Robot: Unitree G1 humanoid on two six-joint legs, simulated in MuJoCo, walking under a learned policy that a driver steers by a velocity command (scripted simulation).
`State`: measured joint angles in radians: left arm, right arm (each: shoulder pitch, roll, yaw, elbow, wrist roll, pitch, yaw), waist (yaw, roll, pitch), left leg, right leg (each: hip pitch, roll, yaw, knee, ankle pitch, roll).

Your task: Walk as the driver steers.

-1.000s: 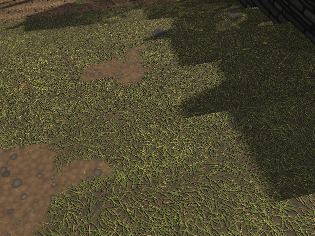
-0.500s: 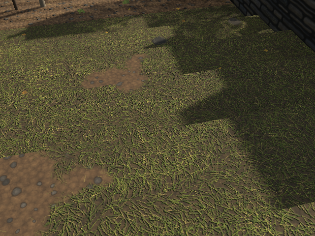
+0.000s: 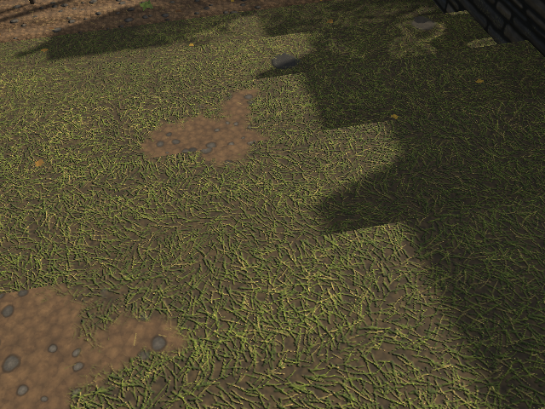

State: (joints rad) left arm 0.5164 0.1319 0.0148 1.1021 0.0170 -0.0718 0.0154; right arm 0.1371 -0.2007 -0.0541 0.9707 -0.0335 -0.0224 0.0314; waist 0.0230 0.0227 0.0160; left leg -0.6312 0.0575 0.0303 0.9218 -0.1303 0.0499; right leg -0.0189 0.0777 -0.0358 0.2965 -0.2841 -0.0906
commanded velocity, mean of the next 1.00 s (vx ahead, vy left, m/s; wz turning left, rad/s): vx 0.49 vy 0.00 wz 0.03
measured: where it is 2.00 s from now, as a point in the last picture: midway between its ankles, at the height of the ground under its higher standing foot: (281, 265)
